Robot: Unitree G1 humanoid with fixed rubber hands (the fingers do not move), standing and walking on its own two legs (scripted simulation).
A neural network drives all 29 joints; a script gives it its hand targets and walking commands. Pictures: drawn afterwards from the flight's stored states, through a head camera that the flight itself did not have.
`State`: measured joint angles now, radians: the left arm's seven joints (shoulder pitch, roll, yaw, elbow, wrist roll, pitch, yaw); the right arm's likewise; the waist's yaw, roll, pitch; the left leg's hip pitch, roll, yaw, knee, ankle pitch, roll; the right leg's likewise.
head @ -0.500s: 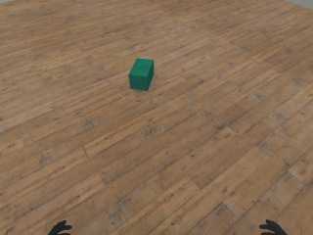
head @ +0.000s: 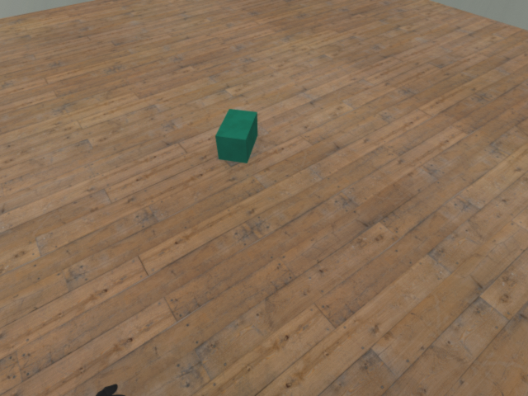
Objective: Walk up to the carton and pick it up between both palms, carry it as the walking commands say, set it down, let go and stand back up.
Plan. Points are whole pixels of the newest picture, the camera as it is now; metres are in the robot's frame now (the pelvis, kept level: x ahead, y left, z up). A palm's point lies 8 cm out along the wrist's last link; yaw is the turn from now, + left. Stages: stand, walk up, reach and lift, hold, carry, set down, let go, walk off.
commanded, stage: stand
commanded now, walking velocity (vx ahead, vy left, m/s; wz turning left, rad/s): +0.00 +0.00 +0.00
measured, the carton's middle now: (238, 135) +1.59 +0.17 -0.68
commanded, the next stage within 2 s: walk up in 0.64 s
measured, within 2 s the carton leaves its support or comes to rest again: neither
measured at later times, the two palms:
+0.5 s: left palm out of the picture +0.09 +0.30 -0.10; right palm out of the picture +0.08 -0.29 -0.10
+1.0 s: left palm out of the picture +0.07 +0.29 -0.11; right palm out of the picture +0.08 -0.28 -0.12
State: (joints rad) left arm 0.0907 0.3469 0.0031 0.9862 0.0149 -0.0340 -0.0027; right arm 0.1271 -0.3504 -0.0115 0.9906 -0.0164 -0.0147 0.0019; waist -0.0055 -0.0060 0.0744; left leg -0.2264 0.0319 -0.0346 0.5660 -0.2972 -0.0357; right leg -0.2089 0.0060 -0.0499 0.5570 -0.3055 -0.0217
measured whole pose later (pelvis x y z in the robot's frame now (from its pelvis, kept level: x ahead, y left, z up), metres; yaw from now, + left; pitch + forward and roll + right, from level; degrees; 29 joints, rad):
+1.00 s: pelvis +0.02 +0.00 +0.00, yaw +3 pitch +0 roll -1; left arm 0.17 0.31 0.04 1.01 0.03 -0.03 -0.01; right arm 0.20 -0.31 -0.03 1.06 -0.03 0.04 0.03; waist 0.02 0.01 0.00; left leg -0.32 0.03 -0.03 0.75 -0.43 0.01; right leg -0.19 -0.04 -0.13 0.51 -0.30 0.00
